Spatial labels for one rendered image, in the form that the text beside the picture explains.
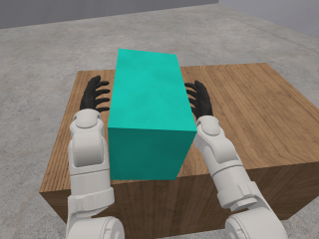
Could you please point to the robot left upper arm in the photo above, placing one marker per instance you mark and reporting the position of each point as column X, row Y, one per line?
column 108, row 227

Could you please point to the robot left hand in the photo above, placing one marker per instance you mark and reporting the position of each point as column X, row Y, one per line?
column 89, row 101

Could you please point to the robot left forearm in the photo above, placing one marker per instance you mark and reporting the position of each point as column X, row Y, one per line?
column 91, row 190

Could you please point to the carton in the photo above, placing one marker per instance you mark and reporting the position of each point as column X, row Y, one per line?
column 151, row 126

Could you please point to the pedestal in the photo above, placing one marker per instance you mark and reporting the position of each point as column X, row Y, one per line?
column 273, row 127

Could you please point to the robot right forearm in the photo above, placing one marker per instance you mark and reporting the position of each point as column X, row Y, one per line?
column 235, row 189

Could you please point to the robot right upper arm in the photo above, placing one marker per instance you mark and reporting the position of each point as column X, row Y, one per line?
column 257, row 223

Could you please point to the robot right hand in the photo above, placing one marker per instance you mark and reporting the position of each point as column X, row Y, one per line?
column 203, row 106

